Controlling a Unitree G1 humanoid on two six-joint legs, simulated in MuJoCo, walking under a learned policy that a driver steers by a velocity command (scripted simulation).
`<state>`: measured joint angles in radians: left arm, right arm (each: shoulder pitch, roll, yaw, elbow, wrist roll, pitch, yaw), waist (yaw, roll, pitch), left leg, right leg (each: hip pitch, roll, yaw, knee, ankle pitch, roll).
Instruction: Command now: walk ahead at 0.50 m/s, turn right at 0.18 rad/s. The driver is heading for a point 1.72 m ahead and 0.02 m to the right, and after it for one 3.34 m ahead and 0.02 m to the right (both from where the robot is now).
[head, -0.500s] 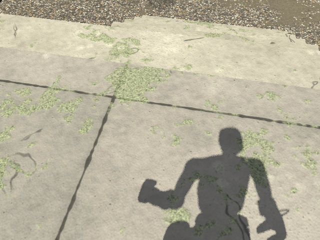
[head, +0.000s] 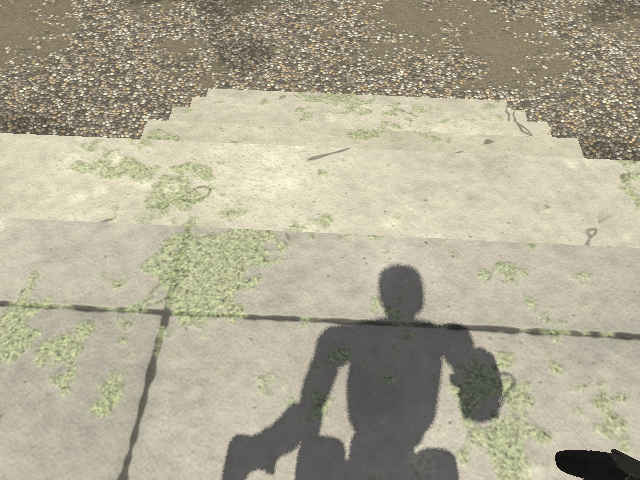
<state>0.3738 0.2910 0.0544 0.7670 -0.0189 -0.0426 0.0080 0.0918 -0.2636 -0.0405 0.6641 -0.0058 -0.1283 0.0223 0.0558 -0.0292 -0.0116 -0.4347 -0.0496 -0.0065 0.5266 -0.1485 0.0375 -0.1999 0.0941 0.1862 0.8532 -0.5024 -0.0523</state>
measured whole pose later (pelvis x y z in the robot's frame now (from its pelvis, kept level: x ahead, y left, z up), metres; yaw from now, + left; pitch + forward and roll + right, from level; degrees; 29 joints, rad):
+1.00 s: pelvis +0.52 -0.01 +0.00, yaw -1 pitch +3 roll -1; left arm 0.41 0.30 0.06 0.87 -0.01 -0.04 0.00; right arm 0.04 -0.26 -0.03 0.70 0.00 -0.09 0.04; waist 0.08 0.01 0.01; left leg -0.49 0.02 0.02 0.53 -0.07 0.06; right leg -0.01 0.00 -0.02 0.47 -0.45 0.00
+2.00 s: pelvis +1.08 -0.07 +0.01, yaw -2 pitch +3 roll -2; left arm 0.49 0.18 0.01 0.97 0.08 -0.11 -0.08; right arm 0.03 -0.21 0.00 0.80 -0.07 -0.04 0.06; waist 0.09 0.02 -0.04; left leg -0.64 0.05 0.00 0.57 0.08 0.05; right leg 0.04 0.06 -0.04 0.22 -0.31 -0.05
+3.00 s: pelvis +1.61 -0.18 -0.17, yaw +7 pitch +2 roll -1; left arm 0.48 0.22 0.02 1.03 0.10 -0.11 -0.02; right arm 0.35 -0.24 -0.03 0.93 -0.06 -0.08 0.07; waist -0.01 0.04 -0.05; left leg -0.88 0.10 -0.05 1.44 -0.06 0.10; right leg -0.30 -0.03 -0.24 0.63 -0.36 -0.06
